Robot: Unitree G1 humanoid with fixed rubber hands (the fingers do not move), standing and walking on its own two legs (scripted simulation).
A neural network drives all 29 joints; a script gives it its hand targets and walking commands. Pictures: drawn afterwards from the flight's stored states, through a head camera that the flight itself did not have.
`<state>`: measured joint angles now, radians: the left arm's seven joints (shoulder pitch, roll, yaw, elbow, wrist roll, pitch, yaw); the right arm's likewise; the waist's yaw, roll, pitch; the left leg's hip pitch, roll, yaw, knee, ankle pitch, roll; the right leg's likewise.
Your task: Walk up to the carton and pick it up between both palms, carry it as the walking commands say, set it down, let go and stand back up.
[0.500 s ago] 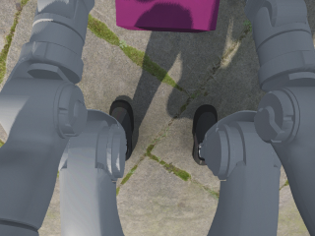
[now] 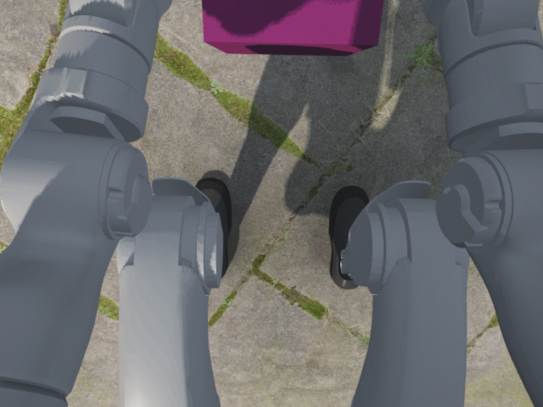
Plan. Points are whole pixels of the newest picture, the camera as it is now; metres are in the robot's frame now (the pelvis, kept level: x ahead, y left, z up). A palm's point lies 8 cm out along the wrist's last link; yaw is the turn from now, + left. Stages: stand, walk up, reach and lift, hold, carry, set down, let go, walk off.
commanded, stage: reach and lift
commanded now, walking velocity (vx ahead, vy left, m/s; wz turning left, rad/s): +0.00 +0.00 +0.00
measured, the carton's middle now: out of the picture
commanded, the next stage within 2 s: none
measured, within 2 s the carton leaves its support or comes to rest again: neither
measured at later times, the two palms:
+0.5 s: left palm out of the picture +0.57 +0.15 -0.09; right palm out of the picture +0.56 -0.12 -0.10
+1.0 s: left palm out of the picture +0.54 +0.15 -0.03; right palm out of the picture +0.54 -0.11 -0.03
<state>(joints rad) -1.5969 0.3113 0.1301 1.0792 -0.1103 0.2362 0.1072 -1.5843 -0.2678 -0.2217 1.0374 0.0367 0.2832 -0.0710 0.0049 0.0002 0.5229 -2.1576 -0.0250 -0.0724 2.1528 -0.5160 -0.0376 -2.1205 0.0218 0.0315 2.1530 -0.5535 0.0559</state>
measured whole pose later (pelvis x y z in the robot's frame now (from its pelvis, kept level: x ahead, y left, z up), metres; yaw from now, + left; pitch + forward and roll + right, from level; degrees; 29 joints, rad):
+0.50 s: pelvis +0.00 +0.00 +0.01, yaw +1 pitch +24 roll -2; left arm -1.59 0.24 0.21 1.02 0.00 0.32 0.24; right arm -1.48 -0.16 -0.36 0.86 -0.08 0.38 -0.09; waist 0.00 0.00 0.52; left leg -2.03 -0.05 -0.08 2.13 -0.53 -0.05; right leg -1.99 0.02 0.04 2.14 -0.58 0.06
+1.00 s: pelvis -0.01 +0.00 +0.05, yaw +2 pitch +21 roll -2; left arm -1.52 0.16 0.26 0.92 0.06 0.37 0.27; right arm -1.41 -0.11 -0.41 0.72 -0.15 0.45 -0.13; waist 0.00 0.00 0.52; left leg -1.87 -0.07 -0.08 2.00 -0.50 -0.05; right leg -1.82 0.03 0.05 2.01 -0.56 0.07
